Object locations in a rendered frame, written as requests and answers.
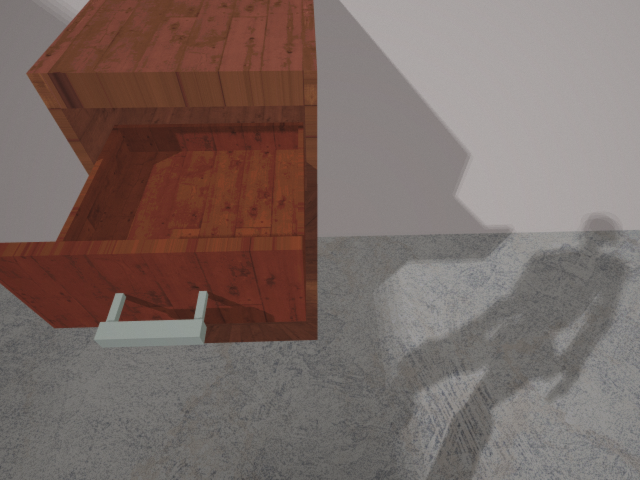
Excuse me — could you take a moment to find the handle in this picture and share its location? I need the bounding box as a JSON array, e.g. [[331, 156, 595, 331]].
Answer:
[[94, 291, 208, 348]]

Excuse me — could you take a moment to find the cabinet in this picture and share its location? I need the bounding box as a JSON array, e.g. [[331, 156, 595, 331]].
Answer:
[[26, 0, 317, 343]]

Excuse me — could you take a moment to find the drawer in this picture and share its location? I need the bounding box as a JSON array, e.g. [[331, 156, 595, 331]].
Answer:
[[0, 122, 306, 328]]

